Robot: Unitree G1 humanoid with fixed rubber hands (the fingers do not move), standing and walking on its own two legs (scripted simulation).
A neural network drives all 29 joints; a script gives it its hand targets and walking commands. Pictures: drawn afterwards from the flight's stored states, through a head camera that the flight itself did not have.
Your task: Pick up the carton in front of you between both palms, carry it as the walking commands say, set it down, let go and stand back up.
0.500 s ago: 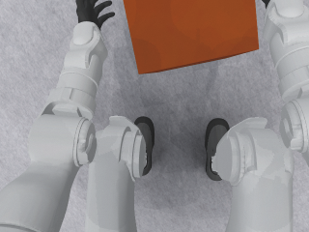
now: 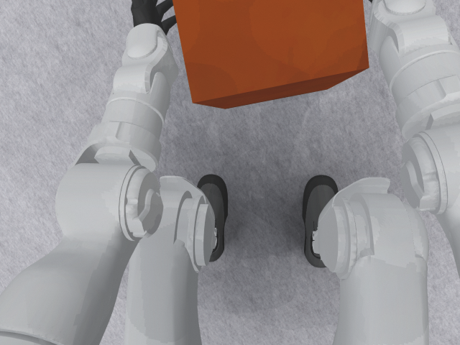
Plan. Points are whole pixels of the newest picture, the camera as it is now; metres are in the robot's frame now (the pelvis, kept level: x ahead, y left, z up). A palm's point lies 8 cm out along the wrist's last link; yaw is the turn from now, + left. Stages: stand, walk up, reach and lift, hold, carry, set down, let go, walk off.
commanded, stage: reach and lift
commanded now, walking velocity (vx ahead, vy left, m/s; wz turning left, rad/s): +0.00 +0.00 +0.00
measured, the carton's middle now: (265, 30) +0.53 -0.02 -0.24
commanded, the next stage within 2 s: none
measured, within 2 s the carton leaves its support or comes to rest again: leaves its support in 0.06 s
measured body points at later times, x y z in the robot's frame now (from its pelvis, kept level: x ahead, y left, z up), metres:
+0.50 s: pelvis +0.00 +0.01 +0.07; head +0.26 -0.05 +0.44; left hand +0.51 +0.12 +0.01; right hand +0.51 -0.19 +0.00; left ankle +0.13 +0.13 -0.34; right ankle +0.12 -0.12 -0.34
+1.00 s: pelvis +0.04 +0.01 +0.20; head +0.23 -0.03 +0.60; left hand +0.49 +0.12 +0.15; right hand +0.47 -0.19 +0.14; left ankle +0.13 +0.13 -0.34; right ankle +0.12 -0.12 -0.34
